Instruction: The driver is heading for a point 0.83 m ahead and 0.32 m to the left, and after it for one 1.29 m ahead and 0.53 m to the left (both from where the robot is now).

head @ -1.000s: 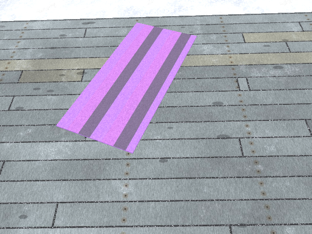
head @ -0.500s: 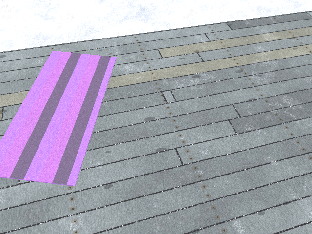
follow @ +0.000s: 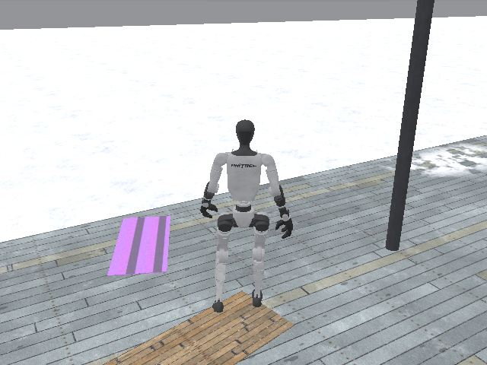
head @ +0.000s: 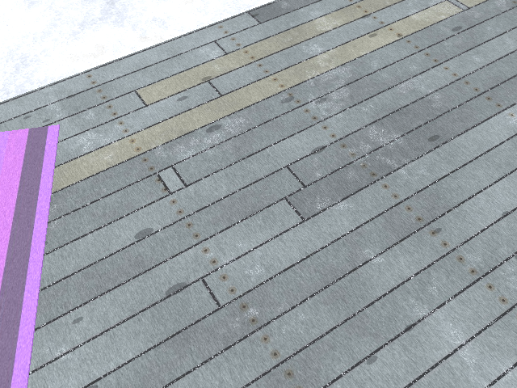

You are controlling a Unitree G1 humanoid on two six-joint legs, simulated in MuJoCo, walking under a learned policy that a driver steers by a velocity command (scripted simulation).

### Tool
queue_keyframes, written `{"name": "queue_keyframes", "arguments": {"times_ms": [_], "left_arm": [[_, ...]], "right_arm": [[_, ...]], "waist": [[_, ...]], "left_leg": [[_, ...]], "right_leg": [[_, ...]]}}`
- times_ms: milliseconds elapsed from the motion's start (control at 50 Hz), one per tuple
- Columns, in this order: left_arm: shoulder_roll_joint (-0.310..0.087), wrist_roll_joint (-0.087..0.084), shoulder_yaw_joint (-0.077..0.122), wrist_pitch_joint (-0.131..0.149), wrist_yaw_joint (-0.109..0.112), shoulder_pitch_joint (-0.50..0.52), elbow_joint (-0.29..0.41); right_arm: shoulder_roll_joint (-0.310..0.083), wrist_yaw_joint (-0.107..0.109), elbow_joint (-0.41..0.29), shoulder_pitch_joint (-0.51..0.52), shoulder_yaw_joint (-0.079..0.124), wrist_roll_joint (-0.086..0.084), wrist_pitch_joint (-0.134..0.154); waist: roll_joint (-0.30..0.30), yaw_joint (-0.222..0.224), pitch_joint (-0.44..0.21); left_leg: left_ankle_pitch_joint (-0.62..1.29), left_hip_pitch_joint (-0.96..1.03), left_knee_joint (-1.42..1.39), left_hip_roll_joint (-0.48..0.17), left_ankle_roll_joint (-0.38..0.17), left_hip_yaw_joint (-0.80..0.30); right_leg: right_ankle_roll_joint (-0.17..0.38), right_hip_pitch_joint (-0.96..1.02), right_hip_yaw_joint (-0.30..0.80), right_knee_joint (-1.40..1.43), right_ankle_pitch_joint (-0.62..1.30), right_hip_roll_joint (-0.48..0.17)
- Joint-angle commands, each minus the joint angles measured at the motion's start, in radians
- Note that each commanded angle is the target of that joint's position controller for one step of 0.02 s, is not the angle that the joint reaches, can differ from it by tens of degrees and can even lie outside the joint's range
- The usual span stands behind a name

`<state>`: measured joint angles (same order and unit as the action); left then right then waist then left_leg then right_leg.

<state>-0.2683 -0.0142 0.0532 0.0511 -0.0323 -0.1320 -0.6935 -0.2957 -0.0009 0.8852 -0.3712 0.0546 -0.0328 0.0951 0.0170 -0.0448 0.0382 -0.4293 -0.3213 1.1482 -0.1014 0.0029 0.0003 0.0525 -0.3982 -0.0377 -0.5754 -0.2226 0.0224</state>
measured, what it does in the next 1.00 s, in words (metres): walks ahead, turning left: left foot, then right foot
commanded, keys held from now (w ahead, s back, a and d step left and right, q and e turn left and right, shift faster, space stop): w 0.06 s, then w+q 0.94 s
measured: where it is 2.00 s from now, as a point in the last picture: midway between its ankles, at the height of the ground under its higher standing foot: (167, 238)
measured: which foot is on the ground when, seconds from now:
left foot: up 0.00-0.40, down 0.42-0.90, up 0.92-1.00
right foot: down 0.00-0.44, up 0.46-0.88, down 0.90-1.00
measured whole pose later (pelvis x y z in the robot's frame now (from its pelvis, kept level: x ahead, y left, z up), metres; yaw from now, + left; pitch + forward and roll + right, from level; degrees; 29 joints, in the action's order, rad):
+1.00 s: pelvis +0.59 +0.04 +0.00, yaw +28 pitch +2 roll -1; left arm -0.27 0.01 0.05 0.11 -0.01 -0.16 -0.68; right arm -0.31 0.01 0.69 -0.34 0.06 -0.03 0.02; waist 0.04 -0.02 0.00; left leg -0.44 -0.38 1.15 0.05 -0.02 -0.12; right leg 0.01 -0.38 -0.01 -0.53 -0.19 0.02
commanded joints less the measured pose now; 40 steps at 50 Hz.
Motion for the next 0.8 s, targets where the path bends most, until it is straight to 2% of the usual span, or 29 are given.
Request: {"name": "queue_keyframes", "arguments": {"times_ms": [20, 40, 60, 100, 140, 180, 220, 280, 320, 340, 380, 400, 420, 440, 460, 480, 500, 520, 540, 560, 620, 660, 700, 740, 800], "left_arm": [[-0.112, 0.014, 0.031, 0.019, 0.003, -0.114, 0.01], [-0.104, 0.018, 0.03, 0.023, 0.003, -0.091, 0.012], [-0.108, 0.017, 0.032, 0.032, 0.004, -0.087, 0.007], [-0.118, 0.018, 0.036, 0.048, 0.008, -0.088, -0.012], [-0.119, 0.021, 0.036, 0.054, 0.016, -0.11, -0.036], [-0.122, 0.023, 0.034, 0.056, 0.022, -0.122, -0.048], [-0.142, 0.022, 0.037, 0.058, 0.029, -0.153, -0.063], [-0.156, 0.012, 0.042, 0.049, 0.034, -0.204, -0.096], [-0.161, 0.008, 0.044, 0.033, 0.038, -0.218, -0.108], [-0.167, 0.007, 0.046, 0.023, 0.042, -0.215, -0.108], [-0.198, 0.011, 0.053, 0.005, 0.055, -0.201, -0.098], [-0.21, 0.014, 0.055, -0.007, 0.062, -0.197, -0.091], [-0.211, 0.012, 0.052, -0.014, 0.07, -0.181, -0.083], [-0.177, 0.031, 0.034, -0.005, 0.076, -0.208, -0.057], [-0.04, 0.04, -0.01, 0.025, 0.051, -0.306, -0.03], [-0.151, 0.01, 0.011, 0.069, 0.029, -0.221, -0.019], [-0.172, -0.027, 0.015, 0.088, 0.018, -0.122, 0.02], [-0.15, -0.017, 0.007, 0.099, 0.021, -0.081, 0.037], [-0.155, 0.007, 0.014, 0.095, 0.029, -0.066, 0.035], [-0.155, 0.017, 0.018, 0.084, 0.03, -0.085, 0.036], [-0.125, 0.031, 0.013, 0.052, 0.037, -0.117, 0.036], [-0.096, 0.035, 0.0, 0.044, 0.041, -0.052, 0.058], [-0.078, 0.033, -0.009, 0.047, 0.037, 0.028, 0.072], [-0.082, 0.021, -0.009, 0.054, 0.031, 0.094, 0.086], [-0.118, 0.007, 0.006, 0.065, 0.02, 0.131, 0.102]], "right_arm": [[-0.118, 0.005, -0.116, 0.09, 0.029, 0.015, 0.032], [-0.1, 0.0, -0.106, 0.062, 0.026, 0.017, 0.019], [-0.081, -0.003, -0.1, 0.046, 0.023, 0.018, 0.008], [-0.067, -0.005, -0.104, 0.059, 0.02, 0.018, -0.012], [-0.059, -0.004, -0.125, 0.117, 0.016, 0.02, -0.017], [-0.047, -0.014, -0.143, 0.18, 0.008, 0.016, -0.011], [-0.032, -0.026, -0.17, 0.262, -0.002, 0.011, -0.005], [-0.028, -0.046, -0.214, 0.343, -0.009, 0.008, -0.002], [-0.032, -0.062, -0.243, 0.375, -0.009, 0.01, 0.0], [-0.037, -0.07, -0.255, 0.375, -0.007, 0.012, 0.0], [-0.072, -0.075, -0.265, 0.321, 0.01, 0.014, -0.008], [-0.108, -0.072, -0.255, 0.235, 0.028, 0.014, -0.014], [-0.156, -0.062, -0.227, 0.088, 0.054, 0.013, -0.017], [-0.241, -0.042, -0.211, -0.056, 0.08, 0.014, -0.028], [-0.281, -0.04, -0.231, -0.029, 0.087, 0.002, -0.025], [-0.199, -0.039, -0.234, -0.052, 0.064, 0.009, -0.025], [-0.163, -0.033, -0.237, -0.022, 0.055, 0.019, -0.024], [-0.154, -0.033, -0.244, 0.04, 0.051, 0.02, -0.019], [-0.125, -0.03, -0.258, 0.095, 0.043, 0.022, -0.016], [-0.118, -0.025, -0.275, 0.126, 0.038, 0.033, -0.017], [-0.131, -0.014, -0.277, 0.142, 0.043, 0.026, -0.016], [-0.156, -0.001, -0.27, 0.128, 0.051, 0.022, -0.02], [-0.164, 0.008, -0.262, 0.111, 0.054, 0.014, -0.03], [-0.168, 0.011, -0.249, 0.07, 0.055, 0.012, -0.039], [-0.16, 0.012, -0.236, 0.032, 0.055, 0.005, -0.049]], "waist": [[-0.113, 0.071, -0.087], [-0.124, 0.045, -0.075], [-0.111, 0.03, -0.068], [-0.077, 0.013, -0.033], [-0.064, 0.027, 0.002], [-0.064, 0.05, 0.025], [-0.054, 0.086, 0.05], [-0.035, 0.117, 0.076], [-0.034, 0.119, 0.072], [-0.043, 0.109, 0.058], [-0.091, 0.067, -0.018], [-0.112, 0.019, -0.081], [-0.099, -0.064, -0.161], [0.023, -0.109, -0.284], [0.269, -0.009, -0.404], [0.133, -0.076, -0.455], [0.077, -0.078, -0.31], [-0.047, -0.03, -0.183], [-0.072, 0.005, -0.134], [-0.041, 0.037, -0.104], [-0.004, 0.071, -0.071], [0.008, 0.053, -0.048], [0.032, 0.019, -0.042], [0.052, -0.017, -0.051], [0.076, -0.024, -0.059]], "left_leg": [[0.144, -0.384, 0.054, -0.078, -0.03, -0.058], [0.183, -0.338, 0.036, -0.083, -0.027, -0.058], [0.204, -0.324, 0.017, -0.081, -0.019, -0.051], [0.268, -0.358, -0.042, -0.081, 0.0, -0.05], [0.375, -0.399, -0.153, -0.072, 0.012, -0.056], [0.514, -0.363, -0.313, -0.04, 0.003, -0.044], [0.595, -0.334, -0.434, -0.007, -0.011, -0.018], [0.603, -0.374, -0.541, 0.018, -0.039, -0.015], [0.537, -0.407, -0.577, 0.035, -0.061, -0.001], [0.486, -0.397, -0.584, 0.051, -0.075, 0.018], [0.362, -0.296, -0.565, 0.117, -0.108, 0.083], [0.307, -0.185, -0.554, 0.156, -0.131, 0.106], [0.345, 0.041, -0.604, 0.186, -0.166, 0.1], [0.382, 0.369, -0.598, 0.025, -0.233, -0.154], [0.21, 0.717, -0.721, -0.223, -0.458, -0.746], [0.114, 0.755, -0.817, -0.218, -0.425, -0.823], [0.141, 0.649, -0.83, -0.187, -0.369, -0.664], [0.256, 0.47, -0.846, -0.148, -0.342, -0.555], [0.362, 0.35, -0.859, -0.113, -0.324, -0.475], [0.434, 0.251, -0.882, -0.089, -0.328, -0.436], [0.533, 0.1, -0.923, -0.055, -0.334, -0.349], [0.524, 0.029, -0.928, -0.016, -0.31, -0.283], [0.447, -0.01, -0.91, 0.033, -0.263, -0.236], [0.374, -0.008, -0.889, 0.038, -0.236, -0.253], [0.281, 0.074, -0.817, 0.006, -0.215, -0.346]], "right_leg": [[0.186, 0.347, 0.351, 0.345, 0.058, -0.257], [0.189, 0.292, 0.315, 0.383, 0.088, -0.241], [0.2, 0.265, 0.289, 0.408, 0.143, -0.239], [0.201, 0.24, 0.205, 0.442, 0.246, -0.237], [0.184, 0.243, 0.127, 0.455, 0.303, -0.221], [0.152, 0.227, 0.046, 0.468, 0.299, -0.19], [0.134, 0.238, 0.005, 0.495, 0.278, -0.2], [0.122, 0.365, -0.028, 0.481, 0.307, -0.24], [0.109, 0.471, -0.046, 0.426, 0.407, -0.267], [0.098, 0.512, -0.058, 0.382, 0.521, -0.275], [0.071, 0.569, -0.086, 0.227, 0.902, -0.273], [0.057, 0.572, -0.099, 0.084, 1.047, -0.264], [0.028, 0.478, -0.125, -0.133, 1.041, -0.233], [-0.006, 0.228, -0.129, -0.45, 0.703, -0.184], [-0.083, -0.215, -0.017, -0.848, -0.278, 0.067], [-0.055, -0.329, 0.186, -0.908, -0.306, 0.026], [-0.035, -0.377, 0.179, -0.868, -0.242, -0.023], [-0.029, -0.368, 0.161, -0.758, -0.182, -0.066], [-0.035, -0.316, 0.153, -0.659, -0.152, -0.1], [-0.045, -0.253, 0.151, -0.63, -0.137, -0.112], [-0.098, -0.199, 0.117, -0.487, -0.104, -0.124], [-0.128, -0.18, 0.094, -0.342, 0.01, -0.112], [-0.136, -0.121, 0.084, -0.168, 0.182, -0.079], [-0.139, -0.066, 0.079, -0.054, 0.292, -0.04], [-0.122, -0.045, 0.115, 0.041, 0.259, -0.024]]}}
Next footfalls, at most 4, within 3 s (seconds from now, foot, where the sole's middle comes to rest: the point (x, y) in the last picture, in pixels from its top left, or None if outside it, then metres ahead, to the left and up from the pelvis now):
0.42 left None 0.43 0.12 -0.77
0.90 right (269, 284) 0.73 -0.02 -0.77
1.40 left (136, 261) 0.82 0.37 -0.77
1.86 right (177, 204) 1.02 0.26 -0.77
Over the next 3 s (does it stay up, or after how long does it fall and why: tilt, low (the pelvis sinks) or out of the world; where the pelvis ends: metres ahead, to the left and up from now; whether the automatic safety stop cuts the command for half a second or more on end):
stays up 0.92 0.25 0.00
